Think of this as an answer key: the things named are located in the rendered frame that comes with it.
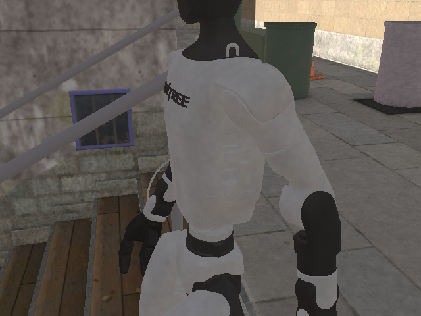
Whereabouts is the robot right hand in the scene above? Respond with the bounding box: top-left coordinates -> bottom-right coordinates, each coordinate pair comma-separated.
118,211 -> 162,276

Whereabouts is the right robot thigh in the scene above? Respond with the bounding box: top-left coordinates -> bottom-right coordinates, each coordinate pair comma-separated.
139,230 -> 187,316

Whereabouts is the left robot upper arm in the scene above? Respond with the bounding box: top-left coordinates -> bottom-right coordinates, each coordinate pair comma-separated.
212,59 -> 336,229

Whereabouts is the left robot forearm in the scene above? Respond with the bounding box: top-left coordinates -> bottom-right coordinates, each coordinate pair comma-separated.
293,191 -> 341,316

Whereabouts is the robot head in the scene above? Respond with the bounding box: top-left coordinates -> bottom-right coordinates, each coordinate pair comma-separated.
177,0 -> 260,61

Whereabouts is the right robot forearm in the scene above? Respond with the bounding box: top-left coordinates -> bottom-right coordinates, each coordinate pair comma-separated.
143,161 -> 176,222

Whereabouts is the right robot upper arm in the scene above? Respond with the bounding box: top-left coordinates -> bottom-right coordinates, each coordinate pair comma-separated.
167,48 -> 186,71

